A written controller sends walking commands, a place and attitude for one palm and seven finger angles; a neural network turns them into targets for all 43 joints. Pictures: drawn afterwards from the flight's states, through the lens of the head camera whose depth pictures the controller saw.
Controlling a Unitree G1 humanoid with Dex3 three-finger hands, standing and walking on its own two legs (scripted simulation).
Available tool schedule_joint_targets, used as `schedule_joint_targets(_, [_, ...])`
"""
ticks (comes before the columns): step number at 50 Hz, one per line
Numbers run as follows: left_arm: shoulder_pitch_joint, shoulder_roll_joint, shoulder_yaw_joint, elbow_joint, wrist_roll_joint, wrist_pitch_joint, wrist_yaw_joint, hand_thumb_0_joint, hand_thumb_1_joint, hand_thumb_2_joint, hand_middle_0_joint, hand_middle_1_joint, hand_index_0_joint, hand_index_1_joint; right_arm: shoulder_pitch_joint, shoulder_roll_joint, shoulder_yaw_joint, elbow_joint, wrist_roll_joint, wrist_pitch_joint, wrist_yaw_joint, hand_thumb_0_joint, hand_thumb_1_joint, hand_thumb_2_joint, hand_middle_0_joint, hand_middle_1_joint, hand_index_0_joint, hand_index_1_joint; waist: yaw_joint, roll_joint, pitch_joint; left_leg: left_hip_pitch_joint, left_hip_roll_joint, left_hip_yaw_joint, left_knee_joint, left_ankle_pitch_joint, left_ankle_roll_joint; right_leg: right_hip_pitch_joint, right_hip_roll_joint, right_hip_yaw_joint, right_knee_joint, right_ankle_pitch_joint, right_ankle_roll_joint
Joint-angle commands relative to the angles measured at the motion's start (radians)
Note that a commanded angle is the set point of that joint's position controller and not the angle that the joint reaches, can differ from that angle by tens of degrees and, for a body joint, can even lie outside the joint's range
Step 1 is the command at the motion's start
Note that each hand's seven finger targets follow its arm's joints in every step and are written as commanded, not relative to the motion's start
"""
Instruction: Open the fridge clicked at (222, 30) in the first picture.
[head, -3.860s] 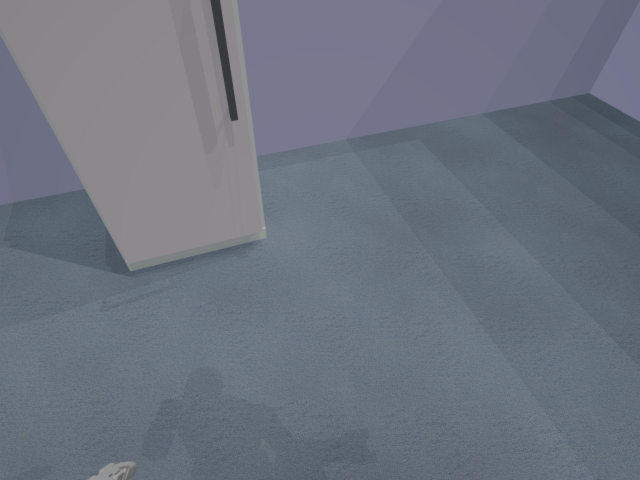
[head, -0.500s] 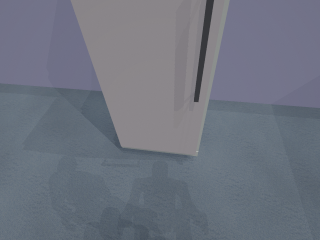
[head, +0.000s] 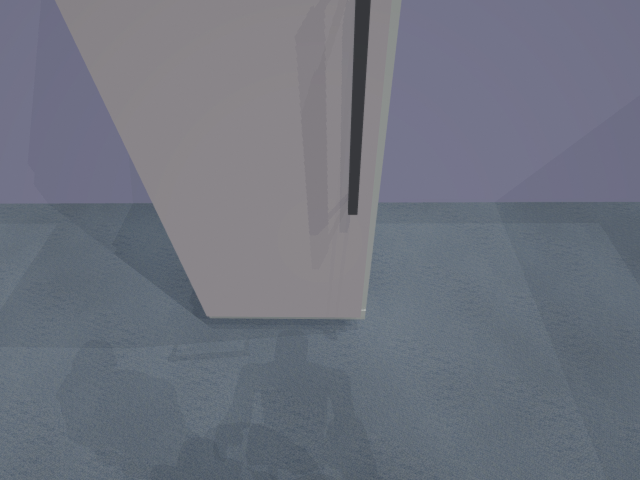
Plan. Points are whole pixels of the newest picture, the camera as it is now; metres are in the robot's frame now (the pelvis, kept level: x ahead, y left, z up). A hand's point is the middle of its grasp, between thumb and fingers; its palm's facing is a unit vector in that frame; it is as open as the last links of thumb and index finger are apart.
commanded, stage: take the last steps up to it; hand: right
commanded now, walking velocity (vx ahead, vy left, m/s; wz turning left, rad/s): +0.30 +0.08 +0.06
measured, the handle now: (357, 104) +0.69 -0.05 +0.12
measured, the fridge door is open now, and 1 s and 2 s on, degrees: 0 0 0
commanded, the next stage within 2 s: come to a stop and stand still in 0.40 s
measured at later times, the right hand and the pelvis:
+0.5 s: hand (424, 391) +0.29 -0.15 -0.17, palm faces -0.12 +0.97 -0.21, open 7.4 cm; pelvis +0.16 +0.02 -0.01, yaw +4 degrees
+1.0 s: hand (453, 426) +0.25 -0.19 -0.19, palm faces +0.05 +0.98 -0.21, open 7.3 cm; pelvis +0.18 +0.00 -0.01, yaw +1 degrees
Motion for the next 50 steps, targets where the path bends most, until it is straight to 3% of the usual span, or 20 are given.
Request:
schedule_joint_targets(1, [0.195, 0.094, 0.013, 0.011, 0.001, -0.062, 0.02, 0.0, 0.9, 0.9, -0.2, -0.3, -0.2, -0.3, 0.004, -0.125, -0.029, -0.044, 0.02, -0.015, -0.004, 0.0, -0.9, -0.9, 0.2, 0.3, 0.2, 0.3, 0.108, -0.126, -0.005, -0.31, 0.093, -0.086, 0.132, -0.02, 0.092, 0.41, -0.038, 0.067, -0.287, 0.005, -0.011])
schedule_joint_targets(2, [0.31, 0.203, 0.044, 0.032, 0.011, -0.067, 0.029, 0.0, 0.9, 0.9, -0.2, -0.3, -0.2, -0.3, 0.001, -0.07, -0.022, -0.073, 0.026, -0.014, 0.007, 0.0, -0.9, -0.9, 0.2, 0.3, 0.2, 0.3, 0.141, -0.364, -0.059, -0.492, -0.008, 0.017, 0.426, -0.162, 0.037, 0.516, -0.293, 0.422, -0.424, -0.135, -0.096])
schedule_joint_targets(3, [0.359, 0.239, 0.049, 0.038, 0.011, -0.058, 0.039, 0.0, 0.9, 0.9, -0.2, -0.3, -0.2, -0.3, -0.065, -0.089, -0.026, -0.112, 0.012, -0.012, 0.007, 0.0, -0.9, -0.9, 0.2, 0.3, 0.2, 0.3, 0.157, -0.304, -0.021, -0.59, -0.014, -0.052, 0.604, -0.24, 0.045, 0.484, -0.393, 0.553, -0.523, -0.189, -0.156])
schedule_joint_targets(6, [0.206, 0.105, 0.008, 0.018, 0.006, -0.069, 0.052, 0.0, 0.9, 0.9, -0.2, -0.3, -0.2, -0.3, -0.116, -0.088, -0.037, -0.089, 0.002, -0.001, 0.02, 0.0, -0.9, -0.9, 0.2, 0.3, 0.2, 0.3, 0.088, -0.136, 0.12, -0.582, 0.077, -0.128, 0.749, -0.025, 0.048, 0.261, -0.301, 0.343, -0.54, -0.016, -0.135])
schedule_joint_targets(10, [0.202, 0.064, -0.007, 0.031, 0.0, -0.094, 0.06, 0.0, 0.9, 0.9, -0.2, -0.3, -0.2, -0.3, -0.069, -0.054, -0.035, -0.066, 0.007, 0.013, 0.026, 0.0, -0.9, -0.9, 0.2, 0.3, 0.2, 0.3, 0.039, -0.121, 0.055, -0.526, 0.067, -0.095, 0.687, 0.084, 0.015, 0.307, -0.212, 0.114, -0.497, 0.393, -0.122])
schedule_joint_targets(20, [0.278, 0.08, 0.001, 0.08, 0.012, -0.073, 0.054, 0.0, 0.9, 0.9, -0.2, -0.3, -0.2, -0.3, -0.314, -0.072, -0.027, -0.156, 0.016, 0.016, 0.024, 0.0, -0.9, -0.9, 0.2, 0.3, 0.2, 0.3, 0.078, -0.156, 0.135, -0.443, 0.037, -0.02, 0.263, 0.116, 0.036, 0.32, -0.219, 0.034, -0.439, 0.546, -0.122])
schedule_joint_targets(22, [0.263, 0.091, 0.003, 0.081, 0.011, -0.067, 0.053, 0.0, 0.9, 0.9, -0.2, -0.3, -0.2, -0.3, -0.274, -0.09, -0.033, -0.151, 0.016, 0.009, 0.021, 0.0, -0.9, -0.9, 0.2, 0.3, 0.2, 0.3, 0.05, -0.129, 0.11, -0.313, 0.008, -0.006, 0.191, 0.111, 0.053, 0.283, -0.223, 0.036, -0.363, 0.589, -0.112])
schedule_joint_targets(24, [0.241, 0.094, 0.003, 0.079, 0.0, -0.065, 0.047, 0.0, 0.9, 0.9, -0.2, -0.3, -0.2, -0.3, -0.081, -0.134, -0.046, -0.085, 0.011, -0.007, 0.015, 0.0, -0.9, -0.9, 0.2, 0.3, 0.2, 0.3, -0.04, -0.069, -0.002, -0.038, -0.024, 0.017, 0.087, 0.221, 0.064, 0.229, -0.155, -0.025, -0.143, 0.578, -0.066])
schedule_joint_targets(25, [0.263, 0.054, -0.002, 0.078, -0.01, -0.065, 0.039, 0.0, 0.9, 0.9, -0.2, -0.3, -0.2, -0.3, 0.02, -0.206, -0.064, -0.056, 0.005, -0.021, 0.004, 0.0, -0.9, -0.9, 0.2, 0.3, 0.2, 0.3, -0.081, 0.074, -0.092, 0.173, 0.128, -0.148, 0.066, 0.317, 0.111, 0.068, -0.087, -0.066, 0.098, 0.351, -0.028])
schedule_joint_targets(26, [0.318, -0.002, -0.017, 0.058, -0.023, -0.06, 0.041, 0.0, 0.9, 0.9, -0.2, -0.3, -0.2, -0.3, 0.072, -0.289, -0.079, -0.05, 0.014, -0.029, -0.004, 0.0, -0.9, -0.9, 0.2, 0.3, 0.2, 0.3, -0.057, 0.268, -0.207, 0.279, 0.378, -0.465, -0.011, 0.603, 0.216, -0.068, 0.054, -0.056, 0.393, -0.259, 0.013])
schedule_joint_targets(27, [0.288, 0.024, -0.016, 0.047, -0.025, -0.039, 0.053, 0.0, 0.9, 0.9, -0.2, -0.3, -0.2, -0.3, 0.024, -0.267, -0.065, -0.073, 0.031, -0.022, -0.014, 0.0, -0.9, -0.9, 0.2, 0.3, 0.2, 0.3, -0.041, 0.144, -0.182, 0.139, 0.39, -0.428, -0.055, 0.744, 0.25, -0.014, 0.026, 0.078, 0.458, -0.29, 0.001])
schedule_joint_targets(28, [0.287, -0.009, -0.017, 0.065, -0.027, -0.033, 0.052, 0.0, 0.9, 0.9, -0.2, -0.3, -0.2, -0.3, -0.089, -0.235, -0.054, -0.084, 0.025, -0.021, -0.022, 0.0, -0.9, -0.9, 0.2, 0.3, 0.2, 0.3, -0.001, 0.118, -0.13, 0.04, 0.363, -0.352, -0.062, 0.759, 0.248, 0.009, 0.0, 0.091, 0.461, -0.24, 0.008])
schedule_joint_targets(30, [0.238, -0.014, -0.021, 0.065, -0.027, -0.015, 0.055, 0.0, 0.9, 0.9, -0.2, -0.3, -0.2, -0.3, -0.206, -0.191, -0.035, -0.126, 0.02, -0.011, -0.033, 0.0, -0.9, -0.9, 0.2, 0.3, 0.2, 0.3, 0.027, 0.074, -0.03, -0.136, 0.322, -0.251, -0.058, 0.803, 0.228, 0.036, -0.023, 0.107, 0.411, -0.196, 0.014])
schedule_joint_targets(32, [0.235, -0.026, -0.018, 0.067, -0.027, 0.01, 0.056, 0.0, 0.9, 0.9, -0.2, -0.3, -0.2, -0.3, -0.253, -0.179, -0.036, -0.143, 0.012, 0.002, -0.045, 0.0, -0.9, -0.9, 0.2, 0.3, 0.2, 0.3, 0.05, 0.036, -0.026, -0.176, 0.291, -0.177, -0.044, 0.823, 0.22, 0.056, -0.006, 0.093, 0.312, -0.189, 0.026])
schedule_joint_targets(36, [0.158, 0.0, -0.002, 0.019, -0.013, 0.038, 0.05, 0.0, 0.9, 0.9, -0.2, -0.3, -0.2, -0.3, -0.213, -0.19, -0.056, -0.156, 0.011, 0.024, -0.044, 0.0, -0.9, -0.9, 0.2, 0.3, 0.2, 0.3, 0.022, 0.077, -0.036, -0.169, 0.299, -0.195, -0.056, 0.769, 0.228, -0.002, 0.038, 0.077, 0.32, -0.143, 0.049])
schedule_joint_targets(43, [0.05, 0.036, 0.009, -0.068, -0.012, 0.037, 0.033, 0.0, 0.9, 0.9, -0.2, -0.3, -0.2, -0.3, -0.254, -0.227, -0.069, -0.208, -0.002, 0.04, -0.045, 0.0, -0.9, -0.9, 0.2, 0.3, 0.2, 0.3, 0.021, 0.147, -0.079, -0.163, 0.291, -0.209, -0.053, 0.579, 0.223, 0.027, 0.045, 0.084, 0.183, -0.125, 0.049])
schedule_joint_targets(47, [0.096, 0.048, 0.004, -0.064, -0.013, 0.015, 0.031, 0.0, 0.9, 0.9, -0.2, -0.3, -0.2, -0.3, -0.25, -0.23, -0.069, -0.2, 0.006, 0.05, -0.036, 0.0, -0.9, -0.9, 0.2, 0.3, 0.2, 0.3, 0.052, 0.138, -0.102, -0.219, 0.226, -0.183, 0.019, 0.31, 0.138, 0.225, 0.06, 0.044, -0.183, 0.08, 0.038])
schedule_joint_targets(48, [0.11, 0.091, 0.008, -0.067, -0.011, 0.006, 0.032, 0.0, 0.9, 0.9, -0.2, -0.3, -0.2, -0.3, -0.234, -0.204, -0.06, -0.204, 0.015, 0.056, -0.032, 0.0, -0.9, -0.9, 0.2, 0.3, 0.2, 0.3, 0.058, 0.021, -0.11, -0.288, 0.172, -0.148, 0.093, 0.178, 0.09, 0.302, 0.01, 0.094, -0.285, 0.12, 0.022])
schedule_joint_targets(49, [0.09, 0.171, 0.02, -0.091, 0.001, -0.003, 0.033, 0.0, 0.9, 0.9, -0.2, -0.3, -0.2, -0.3, -0.209, -0.148, -0.05, -0.217, 0.022, 0.064, -0.026, 0.0, -0.9, -0.9, 0.2, 0.3, 0.2, 0.3, 0.051, -0.258, -0.074, -0.39, 0.045, -0.051, 0.239, -0.069, 0.02, 0.257, -0.204, 0.356, -0.414, 0.226, -0.046])
schedule_joint_targets(50, [0.018, 0.209, 0.02, -0.123, 0.007, 0.006, 0.037, 0.0, 0.9, 0.9, -0.2, -0.3, -0.2, -0.3, -0.242, -0.141, -0.046, -0.223, 0.02, 0.072, -0.029, 0.0, -0.9, -0.9, 0.2, 0.3, 0.2, 0.3, 0.048, -0.318, 0.001, -0.365, -0.009, -0.092, 0.393, -0.221, 0.004, 0.076, -0.293, 0.429, -0.487, 0.286, -0.124])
